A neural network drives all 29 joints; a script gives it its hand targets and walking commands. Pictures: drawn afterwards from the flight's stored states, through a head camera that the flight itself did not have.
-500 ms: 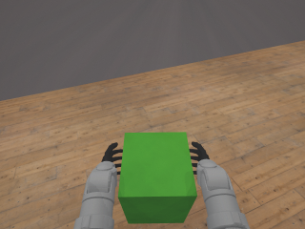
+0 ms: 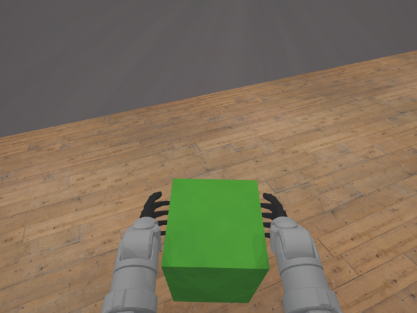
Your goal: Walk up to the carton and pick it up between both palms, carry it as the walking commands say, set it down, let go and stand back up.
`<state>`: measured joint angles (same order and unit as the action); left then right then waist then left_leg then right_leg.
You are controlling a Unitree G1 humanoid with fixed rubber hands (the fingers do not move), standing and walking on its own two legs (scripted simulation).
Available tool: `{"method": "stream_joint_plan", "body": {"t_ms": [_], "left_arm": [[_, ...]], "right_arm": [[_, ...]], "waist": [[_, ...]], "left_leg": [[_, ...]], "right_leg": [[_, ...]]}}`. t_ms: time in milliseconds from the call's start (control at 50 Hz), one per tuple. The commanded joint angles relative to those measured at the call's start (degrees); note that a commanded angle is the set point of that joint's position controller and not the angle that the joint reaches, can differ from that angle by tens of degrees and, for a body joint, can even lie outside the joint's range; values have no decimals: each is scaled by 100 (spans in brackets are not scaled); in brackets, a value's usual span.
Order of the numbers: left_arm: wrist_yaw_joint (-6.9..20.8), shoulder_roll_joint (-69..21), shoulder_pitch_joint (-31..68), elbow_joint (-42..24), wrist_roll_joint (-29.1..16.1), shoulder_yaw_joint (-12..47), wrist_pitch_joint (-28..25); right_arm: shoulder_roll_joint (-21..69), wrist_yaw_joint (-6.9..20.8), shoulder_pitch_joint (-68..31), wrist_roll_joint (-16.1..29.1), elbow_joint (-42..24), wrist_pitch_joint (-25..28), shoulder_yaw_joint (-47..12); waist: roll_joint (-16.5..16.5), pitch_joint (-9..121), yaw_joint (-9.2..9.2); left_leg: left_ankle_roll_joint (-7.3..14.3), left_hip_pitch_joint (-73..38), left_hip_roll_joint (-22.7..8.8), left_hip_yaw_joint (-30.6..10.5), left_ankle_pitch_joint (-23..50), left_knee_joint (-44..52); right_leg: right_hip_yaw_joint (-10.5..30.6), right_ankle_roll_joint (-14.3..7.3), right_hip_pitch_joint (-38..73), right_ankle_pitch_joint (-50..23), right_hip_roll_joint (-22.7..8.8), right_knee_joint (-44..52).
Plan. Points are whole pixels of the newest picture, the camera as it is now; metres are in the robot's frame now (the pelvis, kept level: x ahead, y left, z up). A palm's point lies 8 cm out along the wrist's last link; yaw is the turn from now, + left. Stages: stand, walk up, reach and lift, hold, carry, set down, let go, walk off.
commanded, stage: hold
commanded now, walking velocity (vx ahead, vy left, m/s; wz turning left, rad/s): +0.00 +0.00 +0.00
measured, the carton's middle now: (212, 244) +0.30 +0.01 -0.02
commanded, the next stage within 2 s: carry in 0.48 s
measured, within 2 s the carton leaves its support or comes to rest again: neither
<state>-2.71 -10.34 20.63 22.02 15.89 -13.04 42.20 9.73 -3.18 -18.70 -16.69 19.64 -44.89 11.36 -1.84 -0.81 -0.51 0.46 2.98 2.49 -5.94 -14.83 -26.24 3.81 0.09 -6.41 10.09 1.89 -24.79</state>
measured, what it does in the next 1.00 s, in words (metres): steps on the spot, turning right: right foot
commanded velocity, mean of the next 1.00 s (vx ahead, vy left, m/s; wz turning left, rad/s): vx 0.00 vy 0.11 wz -0.34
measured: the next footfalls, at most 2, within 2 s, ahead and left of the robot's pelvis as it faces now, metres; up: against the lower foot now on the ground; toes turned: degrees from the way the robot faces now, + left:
right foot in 0.98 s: +0.01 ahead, -0.06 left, +0.00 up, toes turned -23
left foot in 1.34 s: +0.12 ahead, +0.23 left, +0.00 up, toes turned -27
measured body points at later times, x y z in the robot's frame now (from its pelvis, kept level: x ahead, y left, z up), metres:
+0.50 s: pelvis +0.01 +0.00 +0.00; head -0.05 -0.01 +0.45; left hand +0.31 +0.14 +0.04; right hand +0.30 -0.13 +0.03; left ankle +0.01 +0.12 -0.74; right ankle +0.05 -0.12 -0.74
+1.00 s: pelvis +0.00 +0.06 -0.03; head +0.02 +0.04 +0.42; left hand +0.33 +0.09 +0.05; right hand +0.25 -0.16 +0.04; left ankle +0.01 +0.13 -0.74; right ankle -0.02 -0.04 -0.74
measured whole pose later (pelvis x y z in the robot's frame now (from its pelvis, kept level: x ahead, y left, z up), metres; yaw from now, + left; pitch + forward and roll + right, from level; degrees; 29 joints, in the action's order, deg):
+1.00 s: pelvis +0.00 +0.06 -0.03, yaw -18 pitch +5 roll -1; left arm -9.1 -8.7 15.0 -14.6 4.2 -4.7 65.8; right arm 8.3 -9.1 -13.5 -5.9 -15.9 -67.4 3.9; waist -2.4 3.4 -0.9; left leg 2.6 24.9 -5.6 14.2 -24.4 -45.4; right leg -5.9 -1.6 -25.1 19.3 0.2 -39.4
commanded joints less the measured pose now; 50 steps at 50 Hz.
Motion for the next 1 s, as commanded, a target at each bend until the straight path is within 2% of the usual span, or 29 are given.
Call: {"method": "stream_joint_plan", "body": {"t_ms": [0, 20, 60, 100, 120, 200, 240, 380, 440, 460, 480, 540, 580, 620, 640, 660, 680, 700, 720, 740, 780, 800, 820, 860, 900, 920, 940, 960, 980], "left_arm": [[1580, -6030, 2729, -282, -1619, 2967, -199], [1556, -6100, 2744, -501, -1692, 3125, -229], [1548, -6037, 2602, -258, -1600, 2928, -208], [1566, -6045, 2736, -379, -1677, 3088, -170], [1537, -5858, 2700, -465, -1646, 3008, -206], [1527, -6075, 2415, -660, -1667, 3231, -199], [1498, -5986, 2513, -751, -1738, 3188, -241], [1544, -5968, 2345, -538, -1650, 3082, -194], [1551, -5987, 2651, -727, -1762, 3285, -226], [1455, -5852, 3012, -1092, -1930, 3524, -185], [1449, -5848, 2786, -1093, -1968, 3540, -140], [1319, -5566, 2339, -1056, -1987, 3491, 98], [1230, -5491, 2706, -1969, -2291, 3881, 275], [1189, -5492, 2761, -2339, -2527, 4177, 596], [1147, -5498, 2812, -2539, -2684, 4375, 783], [1132, -5480, 2500, -2441, -2669, 4405, 985], [1114, -5454, 2566, -2725, -2817, 4517, 1151], [1096, -5383, 2368, -2975, -2985, 4674, 1354], [1090, -5433, 2383, -3250, -3218, 4910, 1520], [1065, -5457, 2369, -3590, -3362, 4979, 1621], [1016, -5510, 2244, -3943, -3612, 5133, 1848], [1010, -5474, 2017, -3913, -3588, 5041, 1951], [995, -5415, 1905, -4093, -3576, 4995, 2024], [942, -5360, 1842, -4245, -3544, 5023, 2226], [940, -5433, 1853, -4297, -3572, 4986, 2396], [956, -5374, 1830, -4244, -3505, 4892, 2482], [978, -5433, 1653, -4187, -3522, 4833, 2548], [977, -5277, 1364, -3997, -3425, 4717, 2591], [984, -5378, 1238, -3765, -3379, 4668, 2611]], "right_arm": [[6085, 1479, -3405, 1816, -736, 431, -3127], [6097, 1442, -3150, 1776, -680, 408, -3174], [6063, 1464, -3441, 1823, -762, 434, -3149], [6048, 1431, -2951, 1743, -450, 385, -3027], [6107, 1447, -2982, 1781, -409, 365, -3011], [6049, 1461, -2998, 1939, -968, 435, -3274], [6079, 1452, -2820, 1907, -802, 366, -3335], [6078, 1437, -3020, 1821, -968, 372, -3359], [6041, 1421, -2923, 1900, -837, 414, -3283], [5990, 1410, -3582, 2095, -1326, 436, -3664], [5878, 1396, -3478, 2105, -1388, 364, -3682], [5923, 1266, -3254, 2280, -1292, 158, -3906], [6056, 1203, -3226, 2652, -1799, -61, -4290], [5892, 1111, -3308, 2798, -2341, -301, -4412], [5825, 1068, -3150, 2835, -2445, -487, -4507], [5668, 1039, -3053, 2875, -2575, -623, -4526], [5524, 1001, -2705, 2823, -2594, -735, -4465], [5467, 941, -2614, 3038, -3012, -899, -4608], [5532, 845, -2405, 3164, -3254, -1092, -4823], [5645, 818, -2431, 3324, -3402, -1227, -4934], [5493, 766, -2296, 3337, -3829, -1437, -4869], [5468, 758, -2226, 3335, -3892, -1547, -4844], [5470, 744, -2308, 3392, -4160, -1649, -4882], [5281, 790, -2106, 3398, -4219, -1862, -4733], [5410, 810, -1973, 3392, -4147, -2035, -4673], [5424, 807, -1845, 3351, -3964, -2130, -4616], [5336, 769, -1918, 3313, -4111, -2160, -4533], [5387, 785, -1938, 3383, -4025, -2240, -4644], [5442, 825, -1910, 3391, -3963, -2338, -4695]], "waist": [[96, 1605, -47], [152, 1819, 68], [289, 1734, -74], [-52, 1491, 130], [151, 1420, 46], [-219, 1845, 35], [198, 1586, -27], [420, 1376, -13], [-11, 1479, 42], [435, 1348, 45], [423, 1287, 1], [1328, 1958, -64], [1114, 2061, 11], [1018, 2528, 88], [610, 2497, 105], [-168, 2529, 156], [-1547, 2492, 142], [-1110, 2561, 135], [-382, 2307, 88], [-86, 2250, 68], [41, 2575, 70], [-316, 2541, 41], [-352, 2601, 56], [-1009, 2599, 44], [-959, 2561, 18], [-645, 2564, -51], [-118, 2827, -99], [1222, 2804, -113], [1859, 2607, -111]], "left_leg": [[27, 406, 110, -69, 735, 532], [32, 474, 92, -93, 781, 556], [39, 428, 99, -85, 819, 525], [10, 443, 139, -69, 722, 537], [36, 638, 115, -56, 782, 565], [0, 432, 159, -68, 1232, 500], [18, 469, 104, -69, 1212, 513], [64, 533, 170, -68, 659, 568], [27, 546, 162, -35, 915, 542], [-56, 1272, -509, 102, -539, -191], [-122, 1128, -305, 301, -952, -673], [-125, 1458, -292, 541, -1223, -1218], [-123, 1124, -98, 898, -968, -484], [-38, 675, -188, 930, -459, -200], [73, 407, -368, 743, -411, -79], [409, -66, -1083, -90, -171, 496], [999, -273, -2395, -1093, 1075, 680], [1406, 86, -2661, -725, 1586, 468], [1392, 239, -2418, -374, 1989, 354], [1328, 224, -2286, -67, 2641, 163], [1133, -363, -2051, 444, 3958, -423], [992, -199, -1788, 771, 4130, -622], [936, -286, -1714, 835, 4199, -701], [771, -356, -1704, 1110, 4355, -996], [659, -342, -1676, 1260, 4333, -1317], [480, 46, -1653, 1351, 3723, -1734], [199, 1159, -1465, 1428, 2731, -2212], [-207, 2808, -991, 1428, -198, -3061], [-317, 3872, -449, 1103, -2434, -3455]], "right_leg": [[91, -29, 971, -660, 188, 203], [45, -14, 1230, -789, 227, 176], [99, -1, 1026, -680, 189, 203], [117, -73, 982, -642, 157, 272], [84, -5, 1096, -743, 184, 228], [137, -58, 1277, -1207, 189, 190], [104, -3, 1112, -1107, 222, 172], [101, 47, 1020, -571, 186, 283], [116, -32, 1014, -837, 191, 226], [840, -143, -683, 317, -1058, 198], [1461, -324, -1190, 1048, -1285, 509], [1904, -521, -844, 398, -1651, 554], [1623, -442, -1043, -1156, -1341, 41], [1168, -262, -1141, -1616, -1104, -516], [1071, -155, -1611, -1280, -926, -783], [528, 50, -2402, -258, -497, -1618], [-335, 154, -3413, 1844, 66, -3110], [-437, 167, -3339, 2100, -395, -3863], [-343, 192, -3431, 1979, -521, -4200], [-412, 186, -3356, 1820, -502, -4262], [-620, 219, -3363, 1476, -494, -3663], [-810, 193, -3043, 1498, -330, -3322], [-854, 132, -2838, 1436, -264, -2900], [-1128, 58, -2620, 1257, -155, -2341], [-1321, -4, -2200, 837, -63, -1246], [-1056, -63, -1668, 236, -248, -581], [-224, -252, -369, -1096, -768, -458], [1630, -675, 713, -4220, -2096, -422], [2807, -1256, 1252, -5366, -2733, -435]]}}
